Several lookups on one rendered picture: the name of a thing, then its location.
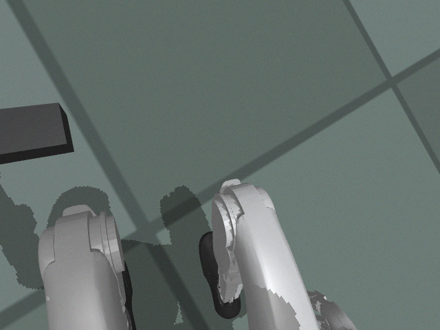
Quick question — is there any carton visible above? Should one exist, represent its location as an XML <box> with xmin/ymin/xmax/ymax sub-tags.
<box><xmin>0</xmin><ymin>102</ymin><xmax>74</xmax><ymax>164</ymax></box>

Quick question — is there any right robot hand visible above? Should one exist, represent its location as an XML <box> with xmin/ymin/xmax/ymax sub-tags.
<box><xmin>307</xmin><ymin>291</ymin><xmax>357</xmax><ymax>330</ymax></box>

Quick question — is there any right robot foot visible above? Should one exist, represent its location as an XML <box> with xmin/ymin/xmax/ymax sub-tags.
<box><xmin>199</xmin><ymin>231</ymin><xmax>241</xmax><ymax>319</ymax></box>

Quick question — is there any left robot foot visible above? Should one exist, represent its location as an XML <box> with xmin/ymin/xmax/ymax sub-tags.
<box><xmin>122</xmin><ymin>262</ymin><xmax>136</xmax><ymax>330</ymax></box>

